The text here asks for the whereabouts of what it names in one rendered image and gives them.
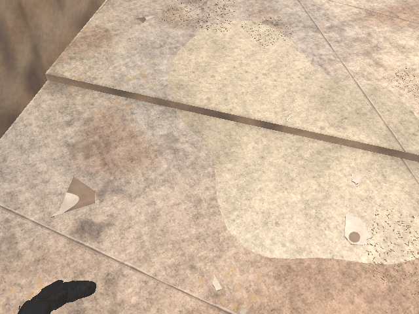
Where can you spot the robot left hand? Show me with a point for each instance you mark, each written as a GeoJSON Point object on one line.
{"type": "Point", "coordinates": [56, 295]}

